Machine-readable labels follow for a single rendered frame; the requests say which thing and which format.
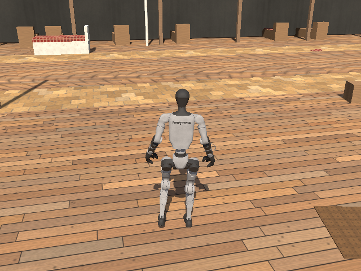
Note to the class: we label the right robot foot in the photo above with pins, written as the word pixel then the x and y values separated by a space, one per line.
pixel 188 222

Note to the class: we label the right robot forearm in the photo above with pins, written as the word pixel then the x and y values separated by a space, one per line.
pixel 208 149

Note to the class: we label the robot right hand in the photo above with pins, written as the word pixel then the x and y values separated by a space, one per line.
pixel 212 159

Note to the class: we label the left robot shin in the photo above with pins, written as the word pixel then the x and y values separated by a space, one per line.
pixel 163 199

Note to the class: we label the left robot forearm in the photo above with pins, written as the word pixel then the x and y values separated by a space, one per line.
pixel 152 146

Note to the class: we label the robot left hand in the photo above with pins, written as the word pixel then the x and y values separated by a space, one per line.
pixel 148 156

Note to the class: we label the robot right upper arm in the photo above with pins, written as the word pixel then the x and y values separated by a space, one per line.
pixel 202 128

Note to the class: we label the robot left upper arm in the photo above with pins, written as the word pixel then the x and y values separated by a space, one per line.
pixel 160 127

